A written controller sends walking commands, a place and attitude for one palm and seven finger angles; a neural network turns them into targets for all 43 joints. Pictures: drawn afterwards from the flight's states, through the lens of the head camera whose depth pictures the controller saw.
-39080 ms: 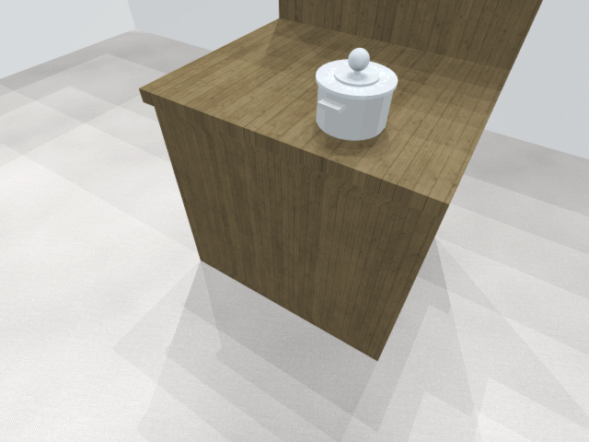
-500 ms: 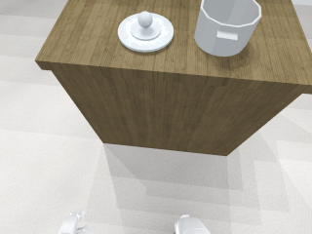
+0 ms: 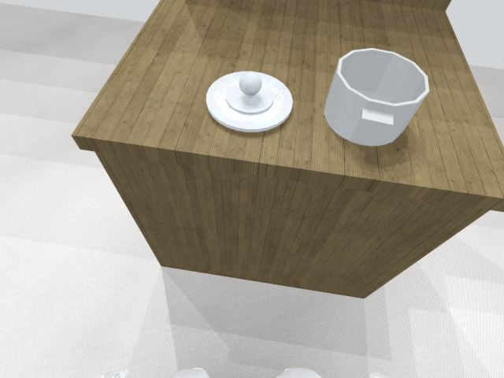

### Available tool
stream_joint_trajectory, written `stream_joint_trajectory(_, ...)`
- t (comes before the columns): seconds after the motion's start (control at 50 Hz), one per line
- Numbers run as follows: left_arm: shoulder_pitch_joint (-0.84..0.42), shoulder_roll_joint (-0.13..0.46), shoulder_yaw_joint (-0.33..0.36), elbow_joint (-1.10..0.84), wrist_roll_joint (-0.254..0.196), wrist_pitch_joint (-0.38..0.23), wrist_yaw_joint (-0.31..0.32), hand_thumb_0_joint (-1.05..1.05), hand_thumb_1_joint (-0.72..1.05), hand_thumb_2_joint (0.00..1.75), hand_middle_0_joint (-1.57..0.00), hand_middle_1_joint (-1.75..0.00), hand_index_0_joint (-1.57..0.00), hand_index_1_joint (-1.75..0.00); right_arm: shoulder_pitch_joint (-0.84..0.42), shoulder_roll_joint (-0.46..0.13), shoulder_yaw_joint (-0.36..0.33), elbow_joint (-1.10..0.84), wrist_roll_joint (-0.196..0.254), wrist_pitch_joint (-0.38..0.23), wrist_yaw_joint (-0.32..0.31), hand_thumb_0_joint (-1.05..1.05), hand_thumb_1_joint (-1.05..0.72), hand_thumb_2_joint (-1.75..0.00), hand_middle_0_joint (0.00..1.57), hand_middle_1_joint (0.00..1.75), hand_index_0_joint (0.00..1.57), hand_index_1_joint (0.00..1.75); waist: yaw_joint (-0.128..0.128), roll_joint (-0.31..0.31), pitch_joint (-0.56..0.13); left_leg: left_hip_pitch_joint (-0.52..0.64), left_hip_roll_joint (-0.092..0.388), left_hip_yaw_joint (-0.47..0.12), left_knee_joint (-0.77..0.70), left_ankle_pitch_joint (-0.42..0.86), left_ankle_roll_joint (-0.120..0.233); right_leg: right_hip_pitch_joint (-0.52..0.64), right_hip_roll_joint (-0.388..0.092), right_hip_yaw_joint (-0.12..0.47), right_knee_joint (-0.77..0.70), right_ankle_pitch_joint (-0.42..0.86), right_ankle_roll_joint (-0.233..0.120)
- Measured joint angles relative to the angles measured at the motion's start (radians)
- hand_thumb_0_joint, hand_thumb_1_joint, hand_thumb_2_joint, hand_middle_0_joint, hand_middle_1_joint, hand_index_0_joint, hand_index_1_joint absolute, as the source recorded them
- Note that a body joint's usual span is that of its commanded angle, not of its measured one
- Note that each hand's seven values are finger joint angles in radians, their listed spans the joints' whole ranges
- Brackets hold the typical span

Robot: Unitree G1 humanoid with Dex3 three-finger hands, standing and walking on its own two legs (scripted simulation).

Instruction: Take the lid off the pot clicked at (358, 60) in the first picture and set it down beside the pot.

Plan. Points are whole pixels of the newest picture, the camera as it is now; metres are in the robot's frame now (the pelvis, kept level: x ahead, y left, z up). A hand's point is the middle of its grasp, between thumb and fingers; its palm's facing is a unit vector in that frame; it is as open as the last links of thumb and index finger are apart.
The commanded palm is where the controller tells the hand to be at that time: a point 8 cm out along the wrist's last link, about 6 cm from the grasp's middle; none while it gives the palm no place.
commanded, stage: stop stepping back and stand still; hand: left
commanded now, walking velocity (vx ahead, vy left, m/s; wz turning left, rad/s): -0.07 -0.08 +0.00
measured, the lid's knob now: (250, 83) +0.62 +0.04 +0.08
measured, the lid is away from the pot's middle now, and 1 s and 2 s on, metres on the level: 0.24 0.24 0.24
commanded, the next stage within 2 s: let the arm hang, fingers relaxed in 0.06 s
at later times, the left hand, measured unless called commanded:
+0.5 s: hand out of the picture +0.04 +0.17 -0.17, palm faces +0.01 -0.98 -0.21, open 7.3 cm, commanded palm none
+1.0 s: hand out of the picture -0.01 +0.15 -0.17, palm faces +0.03 -0.99 -0.16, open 7.4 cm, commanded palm none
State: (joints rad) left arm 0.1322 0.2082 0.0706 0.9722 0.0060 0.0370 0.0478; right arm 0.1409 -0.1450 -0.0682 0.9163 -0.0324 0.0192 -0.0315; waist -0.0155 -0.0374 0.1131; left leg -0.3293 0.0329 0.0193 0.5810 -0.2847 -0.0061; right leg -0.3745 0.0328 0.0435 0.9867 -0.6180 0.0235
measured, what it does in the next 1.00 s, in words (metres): steps on the spot: right foot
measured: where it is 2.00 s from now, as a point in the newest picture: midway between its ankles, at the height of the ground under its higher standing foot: outside the picture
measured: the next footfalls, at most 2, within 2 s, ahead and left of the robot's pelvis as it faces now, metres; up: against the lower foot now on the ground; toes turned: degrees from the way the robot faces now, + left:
right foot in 0.14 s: +0.01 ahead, -0.12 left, +0.00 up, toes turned +0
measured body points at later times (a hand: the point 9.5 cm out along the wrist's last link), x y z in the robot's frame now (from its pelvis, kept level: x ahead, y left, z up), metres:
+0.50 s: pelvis +0.00 -0.01 +0.01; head +0.02 -0.01 +0.46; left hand +0.04 +0.22 -0.15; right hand -0.03 -0.23 -0.15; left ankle -0.02 +0.11 -0.73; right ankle -0.03 -0.12 -0.73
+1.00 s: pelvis +0.00 +0.00 +0.01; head +0.01 +0.00 +0.46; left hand -0.01 +0.20 -0.16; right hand -0.03 -0.21 -0.15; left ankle -0.02 +0.11 -0.73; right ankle -0.03 -0.12 -0.73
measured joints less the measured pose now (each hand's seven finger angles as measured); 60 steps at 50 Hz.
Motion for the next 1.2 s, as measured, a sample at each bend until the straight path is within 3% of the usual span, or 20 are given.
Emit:
stream_joint_trajectory(0.04, 0.008, 0.005, -0.001, -0.008, 0.002, 0.000, -0.007, 0.00, 0.91, 0.90, -0.20, -0.30, -0.20, -0.30, 0.003, 0.003, 0.004, 0.003, -0.004, 0.004, -0.004, 0.00, -0.91, -0.90, 0.20, 0.29, 0.20, 0.30, 0.006, 0.013, -0.004, 0.002, 0.007, -0.003, -0.016, 0.014, -0.004, -0.008, -0.001, -0.013, -0.024, 0.014, -0.002)
stream_joint_trajectory(0.08, 0.024, 0.008, -0.006, -0.015, 0.005, -0.006, -0.015, 0.00, 0.91, 0.90, -0.20, -0.30, -0.20, -0.30, 0.010, 0.002, 0.007, 0.011, -0.003, 0.006, -0.004, 0.00, -0.91, -0.90, 0.20, 0.29, 0.20, 0.30, 0.010, 0.029, -0.013, 0.001, 0.013, -0.003, -0.018, 0.017, -0.011, 0.018, -0.011, -0.035, -0.138, 0.067, -0.003)
stream_joint_trajectory(0.12, 0.053, 0.015, -0.012, -0.019, 0.010, -0.019, -0.020, 0.00, 0.91, 0.90, -0.20, -0.30, -0.20, -0.30, 0.026, 0.003, 0.007, 0.020, 0.005, 0.008, -0.001, 0.00, -0.91, -0.90, 0.20, 0.30, 0.20, 0.30, 0.014, 0.031, -0.032, -0.010, 0.011, 0.002, 0.010, 0.002, -0.021, 0.076, -0.025, -0.040, -0.324, 0.236, -0.006)
stream_joint_trajectory(0.14, 0.070, 0.022, -0.015, -0.016, 0.013, -0.029, -0.019, 0.00, 0.91, 0.90, -0.20, -0.30, -0.20, -0.30, 0.033, 0.006, 0.006, 0.024, 0.012, 0.010, 0.002, 0.00, -0.91, -0.90, 0.20, 0.30, 0.20, 0.30, 0.016, 0.019, -0.045, -0.019, 0.002, 0.013, 0.034, -0.012, -0.027, 0.093, -0.036, -0.026, -0.375, 0.284, -0.031)
stream_joint_trajectory(0.18, 0.080, 0.007, -0.027, 0.017, 0.017, -0.030, -0.016, 0.00, 0.91, 0.90, -0.20, -0.30, -0.20, -0.30, 0.042, -0.007, -0.002, 0.044, 0.020, 0.016, 0.009, 0.00, -0.91, -0.90, 0.20, 0.30, 0.20, 0.30, 0.000, 0.052, -0.048, -0.018, 0.005, -0.009, 0.076, -0.062, -0.023, 0.104, -0.025, -0.041, -0.354, 0.253, -0.050)
stream_joint_trajectory(0.26, 0.106, -0.029, -0.044, 0.063, 0.019, -0.034, -0.013, 0.00, 0.91, 0.90, -0.20, -0.30, -0.20, -0.30, 0.081, -0.023, -0.007, 0.090, 0.022, 0.019, 0.013, 0.01, -0.91, -0.90, 0.20, 0.29, 0.20, 0.30, -0.014, 0.082, -0.075, 0.026, -0.002, -0.020, 0.083, -0.084, -0.004, 0.141, -0.010, -0.054, -0.398, 0.247, -0.045)
stream_joint_trajectory(0.44, 0.097, -0.042, -0.044, 0.117, 0.003, -0.041, -0.006, 0.01, 0.93, 0.90, -0.21, -0.30, -0.20, -0.30, 0.165, 0.020, 0.016, 0.187, 0.019, -0.022, -0.006, 0.01, -0.91, -0.90, 0.19, 0.29, 0.20, 0.30, -0.007, 0.030, -0.084, 0.129, -0.011, 0.000, -0.093, -0.006, -0.004, 0.206, -0.018, -0.038, -0.511, 0.308, -0.035)
stream_joint_trajectory(0.76, 0.131, -0.065, -0.050, 0.168, 0.006, -0.043, -0.008, 0.00, 0.92, 0.90, -0.20, -0.30, -0.20, -0.30, 0.202, 0.060, 0.028, 0.222, 0.017, -0.028, -0.010, 0.01, -0.91, -0.90, 0.20, 0.29, 0.20, 0.30, -0.011, 0.041, -0.091, 0.155, -0.019, 0.003, -0.126, 0.016, 0.005, 0.234, -0.026, -0.035, -0.548, 0.332, -0.027)
stream_joint_trajectory(1.2, 0.160, -0.094, -0.049, 0.181, 0.010, -0.049, -0.008, 0.00, 0.91, 0.90, -0.20, -0.30, -0.20, -0.30, 0.162, 0.044, 0.025, 0.210, 0.019, -0.035, -0.018, 0.01, -0.91, -0.90, 0.20, 0.29, 0.20, 0.30, 0.001, 0.027, -0.079, 0.149, -0.025, 0.002, -0.114, 0.011, 0.010, 0.230, -0.032, -0.037, -0.536, 0.325, -0.022)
